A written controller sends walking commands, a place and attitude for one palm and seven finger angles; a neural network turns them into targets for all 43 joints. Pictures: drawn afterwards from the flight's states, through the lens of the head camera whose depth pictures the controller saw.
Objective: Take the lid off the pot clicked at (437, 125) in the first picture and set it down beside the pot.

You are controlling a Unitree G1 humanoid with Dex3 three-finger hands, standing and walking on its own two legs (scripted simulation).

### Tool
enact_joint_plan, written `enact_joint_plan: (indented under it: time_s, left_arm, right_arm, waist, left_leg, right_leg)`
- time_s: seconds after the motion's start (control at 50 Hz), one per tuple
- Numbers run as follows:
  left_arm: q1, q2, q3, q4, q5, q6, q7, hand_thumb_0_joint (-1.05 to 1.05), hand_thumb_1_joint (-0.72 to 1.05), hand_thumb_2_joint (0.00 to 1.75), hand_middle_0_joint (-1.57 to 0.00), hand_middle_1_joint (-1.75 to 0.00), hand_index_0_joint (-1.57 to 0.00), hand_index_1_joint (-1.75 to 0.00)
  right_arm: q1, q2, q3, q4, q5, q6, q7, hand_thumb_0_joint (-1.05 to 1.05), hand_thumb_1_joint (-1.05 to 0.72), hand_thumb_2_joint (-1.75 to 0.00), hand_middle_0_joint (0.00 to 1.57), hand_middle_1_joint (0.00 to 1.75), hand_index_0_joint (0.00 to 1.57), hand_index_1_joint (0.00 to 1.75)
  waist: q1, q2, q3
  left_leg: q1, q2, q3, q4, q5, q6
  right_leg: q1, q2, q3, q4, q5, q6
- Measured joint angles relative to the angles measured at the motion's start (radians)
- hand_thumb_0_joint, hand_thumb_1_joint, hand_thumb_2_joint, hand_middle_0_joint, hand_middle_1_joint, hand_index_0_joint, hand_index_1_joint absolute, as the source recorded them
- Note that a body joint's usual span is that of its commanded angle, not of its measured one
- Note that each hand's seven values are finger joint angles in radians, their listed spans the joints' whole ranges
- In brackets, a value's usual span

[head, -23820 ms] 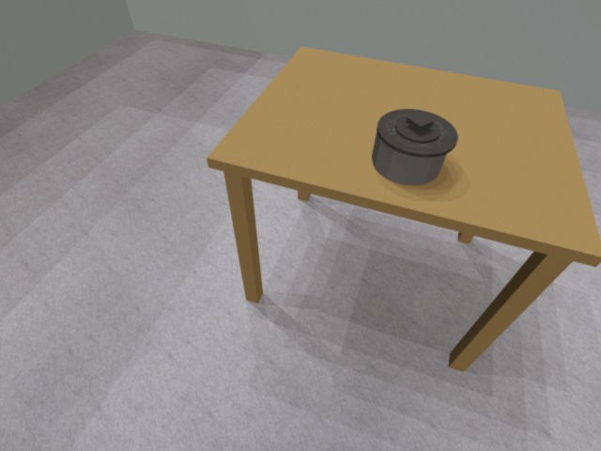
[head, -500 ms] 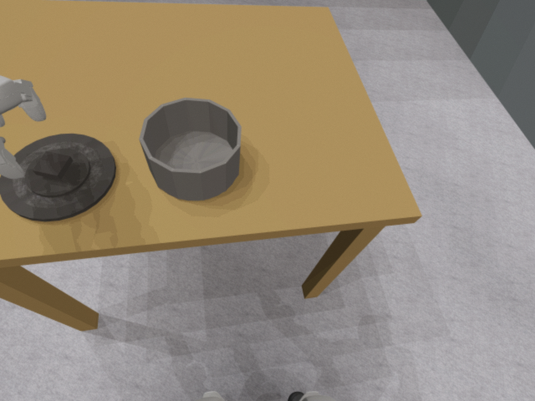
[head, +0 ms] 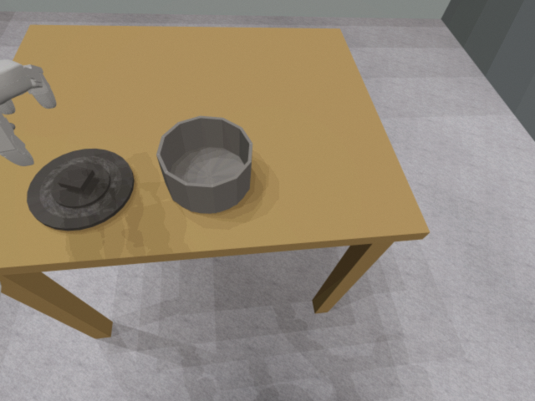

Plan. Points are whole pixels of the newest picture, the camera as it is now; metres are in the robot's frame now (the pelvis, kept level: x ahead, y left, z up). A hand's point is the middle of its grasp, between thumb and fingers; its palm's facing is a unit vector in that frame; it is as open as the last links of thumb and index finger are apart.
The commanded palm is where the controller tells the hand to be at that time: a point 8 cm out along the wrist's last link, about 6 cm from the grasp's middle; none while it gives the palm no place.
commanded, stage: draw the hand back to the body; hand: left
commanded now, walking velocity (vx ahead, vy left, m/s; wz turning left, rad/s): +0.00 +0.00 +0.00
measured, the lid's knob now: (76, 178) +0.49 +0.32 -0.02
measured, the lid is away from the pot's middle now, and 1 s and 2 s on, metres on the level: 0.23 0.23 0.23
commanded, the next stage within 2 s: none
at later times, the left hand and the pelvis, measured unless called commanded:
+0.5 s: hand (12, 152) +0.42 +0.32 +0.12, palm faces -0.36 -0.12 -0.92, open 10.9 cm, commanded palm +0.41 +0.32 +0.19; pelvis -0.01 -0.01 +0.01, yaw +1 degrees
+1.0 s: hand (48, 139) +0.40 +0.25 +0.17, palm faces +0.43 -0.86 -0.27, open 10.3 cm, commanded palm +0.33 +0.29 +0.19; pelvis +0.02 -0.05 +0.01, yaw -1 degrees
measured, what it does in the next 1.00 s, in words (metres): stands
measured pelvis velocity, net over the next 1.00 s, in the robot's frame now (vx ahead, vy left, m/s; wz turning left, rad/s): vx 0.02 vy -0.05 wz -0.02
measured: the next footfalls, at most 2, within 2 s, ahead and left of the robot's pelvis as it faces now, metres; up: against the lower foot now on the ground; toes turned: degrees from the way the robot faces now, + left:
none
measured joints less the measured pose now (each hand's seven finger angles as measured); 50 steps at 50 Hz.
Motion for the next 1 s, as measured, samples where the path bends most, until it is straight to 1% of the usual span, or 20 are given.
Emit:
enact_joint_plan:
  time_s: [0.08, 0.14, 0.18, 0.24, 0.3, 0.38, 0.44, 0.6, 0.62, 0.64, 0.66, 0.68, 0.7, 0.72, 0.74, 0.78, 0.82, 0.86, 0.9, 1.0]
  left_arm:
    - [0.012, -0.003, 0.006, -0.006, -0.003, -0.001, -0.005, 0.00, 0.09, 0.47, -0.30, -0.97, -0.31, -0.97]
    - [0.014, -0.006, -0.005, -0.004, -0.005, 0.000, -0.006, 0.00, 0.09, 0.47, -0.30, -0.97, -0.31, -0.97]
    - [0.027, -0.007, 0.005, -0.011, -0.007, -0.004, -0.007, 0.00, 0.09, 0.47, -0.30, -0.97, -0.31, -0.97]
    - [0.061, -0.012, 0.013, -0.050, -0.008, -0.009, -0.005, 0.00, 0.09, 0.47, -0.30, -0.97, -0.31, -0.97]
    - [0.090, -0.019, 0.026, -0.069, -0.022, -0.013, -0.001, 0.00, 0.09, 0.47, -0.30, -0.97, -0.31, -0.97]
    - [0.138, -0.036, 0.032, -0.129, -0.026, -0.011, 0.004, 0.00, 0.09, 0.47, -0.30, -0.97, -0.31, -0.97]
    - [0.180, -0.045, 0.051, -0.158, -0.043, -0.013, 0.012, 0.00, 0.09, 0.47, -0.30, -0.97, -0.31, -0.97]
    - [0.279, -0.067, 0.062, -0.244, -0.067, 0.006, 0.014, 0.00, 0.09, 0.47, -0.30, -0.97, -0.31, -0.97]
    - [0.285, -0.082, 0.080, -0.238, -0.190, 0.013, 0.039, 0.00, 0.08, 0.47, -0.30, -0.97, -0.31, -0.97]
    - [0.295, -0.106, 0.103, -0.242, -0.333, 0.015, 0.087, 0.00, 0.08, 0.47, -0.30, -0.97, -0.31, -0.97]
    - [0.317, -0.137, 0.131, -0.262, -0.464, 0.011, 0.143, 0.00, 0.08, 0.47, -0.31, -0.97, -0.31, -0.97]
    - [0.345, -0.171, 0.162, -0.289, -0.572, 0.004, 0.199, 0.00, 0.08, 0.47, -0.31, -0.97, -0.31, -0.97]
    - [0.371, -0.204, 0.192, -0.313, -0.661, -0.001, 0.250, 0.00, 0.08, 0.47, -0.31, -0.97, -0.31, -0.97]
    - [0.393, -0.233, 0.217, -0.335, -0.729, -0.002, 0.295, 0.00, 0.08, 0.47, -0.31, -0.97, -0.31, -0.97]
    - [0.411, -0.260, 0.240, -0.356, -0.783, 0.000, 0.334, 0.00, 0.08, 0.47, -0.31, -0.97, -0.31, -0.97]
    - [0.449, -0.302, 0.283, -0.404, -0.854, 0.011, 0.394, 0.00, 0.09, 0.47, -0.31, -0.96, -0.31, -0.96]
    - [0.495, -0.329, 0.322, -0.454, -0.900, 0.021, 0.435, 0.00, 0.10, 0.48, -0.30, -0.95, -0.31, -0.95]
    - [0.538, -0.345, 0.346, -0.495, -0.937, 0.032, 0.464, 0.00, 0.12, 0.49, -0.30, -0.94, -0.30, -0.94]
    - [0.579, -0.357, 0.366, -0.539, -0.962, 0.046, 0.480, 0.00, 0.14, 0.50, -0.29, -0.92, -0.30, -0.92]
    - [0.688, -0.380, 0.398, -0.662, -0.995, 0.066, 0.500, 0.00, 0.22, 0.55, -0.28, -0.85, -0.29, -0.85]
  right_arm:
    - [-0.010, 0.000, 0.001, -0.003, -0.001, 0.006, 0.005, 0.00, -0.90, -0.90, 0.20, 0.30, 0.20, 0.30]
    - [-0.014, 0.001, 0.000, -0.004, -0.001, 0.007, 0.006, 0.00, -0.90, -0.90, 0.20, 0.30, 0.20, 0.30]
    - [-0.017, 0.001, 0.000, -0.006, -0.001, 0.010, 0.007, 0.00, -0.90, -0.90, 0.20, 0.30, 0.20, 0.30]
    - [-0.016, 0.001, -0.006, -0.014, -0.004, 0.014, 0.009, 0.00, -0.90, -0.90, 0.20, 0.30, 0.20, 0.30]
    - [-0.018, 0.001, -0.006, -0.017, -0.003, 0.021, 0.011, 0.00, -0.90, -0.90, 0.20, 0.30, 0.20, 0.30]
    - [-0.022, 0.001, -0.011, -0.023, -0.004, 0.027, 0.015, 0.00, -0.90, -0.90, 0.20, 0.30, 0.20, 0.30]
    - [-0.033, 0.000, -0.009, -0.030, -0.004, 0.030, 0.019, 0.00, -0.90, -0.90, 0.20, 0.30, 0.20, 0.30]
    - [-0.078, 0.006, -0.003, -0.053, 0.000, 0.032, 0.023, 0.00, -0.90, -0.90, 0.20, 0.30, 0.20, 0.30]
    - [-0.076, 0.010, -0.006, -0.065, 0.001, 0.023, 0.016, 0.00, -0.90, -0.90, 0.20, 0.30, 0.20, 0.30]
    - [-0.070, 0.014, -0.005, -0.078, 0.001, 0.004, 0.006, 0.00, -0.90, -0.90, 0.20, 0.30, 0.20, 0.30]
    - [-0.065, 0.018, 0.001, -0.084, 0.000, -0.018, -0.004, 0.00, -0.90, -0.90, 0.20, 0.30, 0.20, 0.30]
    - [-0.062, 0.022, 0.010, -0.085, -0.003, -0.037, -0.013, 0.00, -0.90, -0.90, 0.20, 0.30, 0.20, 0.30]
    - [-0.063, 0.027, 0.020, -0.081, -0.005, -0.054, -0.019, 0.00, -0.90, -0.90, 0.20, 0.30, 0.20, 0.30]
    - [-0.066, 0.032, 0.029, -0.074, -0.009, -0.069, -0.024, 0.00, -0.90, -0.90, 0.20, 0.30, 0.20, 0.30]
    - [-0.069, 0.039, 0.036, -0.067, -0.012, -0.082, -0.027, 0.00, -0.90, -0.90, 0.20, 0.30, 0.20, 0.30]
    - [-0.077, 0.050, 0.043, -0.056, -0.020, -0.110, -0.030, 0.00, -0.90, -0.90, 0.20, 0.30, 0.20, 0.30]
    - [-0.083, 0.054, 0.043, -0.052, -0.029, -0.135, -0.029, 0.01, -0.90, -0.90, 0.20, 0.30, 0.20, 0.30]
    - [-0.087, 0.054, 0.038, -0.051, -0.035, -0.155, -0.027, 0.01, -0.90, -0.90, 0.20, 0.30, 0.20, 0.30]
    - [-0.091, 0.050, 0.034, -0.046, -0.039, -0.169, -0.026, 0.01, -0.90, -0.90, 0.20, 0.30, 0.20, 0.30]
    - [-0.091, 0.032, 0.014, -0.033, -0.045, -0.193, -0.024, 0.01, -0.90, -0.90, 0.20, 0.30, 0.20, 0.30]
  waist:
    - [0.004, 0.001, 0.000]
    - [0.007, -0.001, 0.000]
    - [0.008, -0.002, 0.002]
    - [0.011, 0.001, 0.006]
    - [0.015, -0.001, 0.006]
    - [0.022, 0.004, 0.011]
    - [0.027, 0.007, 0.011]
    - [0.045, 0.012, 0.019]
    - [0.054, 0.012, 0.031]
    - [0.066, 0.010, 0.048]
    - [0.077, 0.006, 0.061]
    - [0.087, 0.002, 0.068]
    - [0.093, -0.004, 0.069]
    - [0.097, -0.012, 0.069]
    - [0.099, -0.019, 0.068]
    - [0.095, -0.028, 0.067]
    - [0.088, -0.029, 0.064]
    - [0.084, -0.026, 0.063]
    - [0.083, -0.023, 0.063]
    - [0.091, -0.006, 0.060]
  left_leg:
    - [0.010, -0.002, 0.002, -0.010, 0.005, 0.000]
    - [0.014, -0.002, 0.000, -0.014, 0.009, -0.002]
    - [0.016, -0.002, 0.000, -0.016, 0.011, -0.003]
    - [0.025, -0.003, -0.003, -0.025, 0.016, -0.006]
    - [0.035, -0.004, -0.003, -0.031, 0.020, -0.006]
    - [0.053, -0.007, -0.009, -0.045, 0.028, -0.009]
    - [0.069, -0.008, -0.008, -0.055, 0.032, -0.009]
    - [0.107, -0.009, -0.014, -0.074, 0.042, -0.013]
    - [0.119, -0.008, -0.014, -0.077, 0.042, -0.016]
    - [0.138, -0.008, -0.013, -0.082, 0.043, -0.020]
    - [0.158, -0.008, -0.011, -0.091, 0.044, -0.024]
    - [0.176, -0.008, -0.008, -0.100, 0.044, -0.026]
    - [0.192, -0.005, -0.004, -0.108, 0.044, -0.027]
    - [0.206, -0.003, -0.001, -0.114, 0.043, -0.029]
    - [0.219, 0.001, 0.001, -0.120, 0.042, -0.032]
    - [0.244, 0.008, 0.004, -0.129, 0.039, -0.039]
    - [0.267, 0.016, 0.007, -0.137, 0.035, -0.046]
    - [0.287, 0.022, 0.011, -0.143, 0.031, -0.051]
    - [0.302, 0.027, 0.014, -0.148, 0.027, -0.055]
    - [0.333, 0.037, 0.012, -0.161, 0.023, -0.067]
  right_leg:
    - [0.009, -0.002, 0.002, -0.007, 0.002, 0.005]
    - [0.012, -0.002, 0.001, -0.009, 0.003, 0.006]
    - [0.014, -0.002, 0.001, -0.010, 0.003, 0.007]
    - [0.021, -0.003, -0.002, -0.013, 0.007, 0.001]
    - [0.031, -0.004, -0.002, -0.019, 0.007, 0.006]
    - [0.049, -0.006, -0.007, -0.026, 0.009, -0.002]
    - [0.063, -0.007, -0.006, -0.033, 0.012, 0.005]
    - [0.099, -0.008, -0.011, -0.046, 0.016, 0.011]
    - [0.109, -0.007, -0.011, -0.044, 0.014, 0.003]
    - [0.124, -0.007, -0.011, -0.041, 0.011, -0.009]
    - [0.139, -0.007, -0.008, -0.042, 0.008, -0.017]
    - [0.154, -0.006, -0.005, -0.047, 0.007, -0.018]
    - [0.167, -0.004, 0.000, -0.053, 0.008, -0.013]
    - [0.179, -0.002, 0.003, -0.058, 0.010, -0.007]
    - [0.190, 0.001, 0.006, -0.064, 0.011, -0.002]
    - [0.214, 0.008, 0.008, -0.075, 0.012, 0.000]
    - [0.236, 0.015, 0.012, -0.086, 0.013, 0.000]
    - [0.253, 0.021, 0.016, -0.092, 0.011, 0.004]
    - [0.266, 0.025, 0.018, -0.094, 0.006, 0.008]
    - [0.293, 0.035, 0.016, -0.099, -0.002, 0.002]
